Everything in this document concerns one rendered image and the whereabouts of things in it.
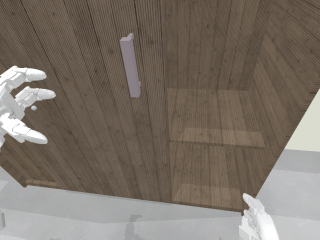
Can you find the left robot hand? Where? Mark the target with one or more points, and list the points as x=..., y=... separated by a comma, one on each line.
x=13, y=125

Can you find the handle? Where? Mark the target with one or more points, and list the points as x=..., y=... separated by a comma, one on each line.
x=129, y=59

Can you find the right robot hand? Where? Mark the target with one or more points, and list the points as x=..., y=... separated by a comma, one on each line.
x=262, y=225

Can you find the wardrobe door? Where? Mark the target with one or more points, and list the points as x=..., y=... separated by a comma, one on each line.
x=100, y=139
x=23, y=160

